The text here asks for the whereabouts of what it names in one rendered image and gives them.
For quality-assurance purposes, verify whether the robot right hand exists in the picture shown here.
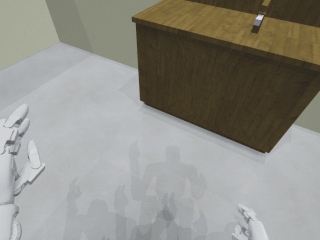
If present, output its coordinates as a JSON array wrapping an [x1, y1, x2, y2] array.
[[231, 203, 269, 240]]

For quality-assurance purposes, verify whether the robot left hand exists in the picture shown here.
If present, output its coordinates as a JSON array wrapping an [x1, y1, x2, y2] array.
[[0, 103, 45, 205]]

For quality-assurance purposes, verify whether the counter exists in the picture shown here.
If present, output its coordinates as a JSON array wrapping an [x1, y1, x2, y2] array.
[[131, 0, 320, 154]]

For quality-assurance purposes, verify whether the robot left forearm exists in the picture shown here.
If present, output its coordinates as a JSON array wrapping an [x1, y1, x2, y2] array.
[[0, 204, 22, 240]]

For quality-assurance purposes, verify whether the tap lever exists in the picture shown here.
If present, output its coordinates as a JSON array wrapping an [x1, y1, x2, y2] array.
[[253, 14, 264, 26]]

